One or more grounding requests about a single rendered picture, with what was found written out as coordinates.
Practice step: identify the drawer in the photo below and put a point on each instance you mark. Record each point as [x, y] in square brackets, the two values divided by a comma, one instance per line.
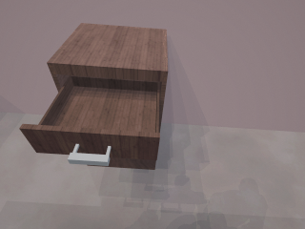
[97, 112]

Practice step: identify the cabinet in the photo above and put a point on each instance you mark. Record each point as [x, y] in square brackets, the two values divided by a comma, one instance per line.
[120, 52]

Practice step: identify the handle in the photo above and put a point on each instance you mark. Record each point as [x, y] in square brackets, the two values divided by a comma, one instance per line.
[89, 159]

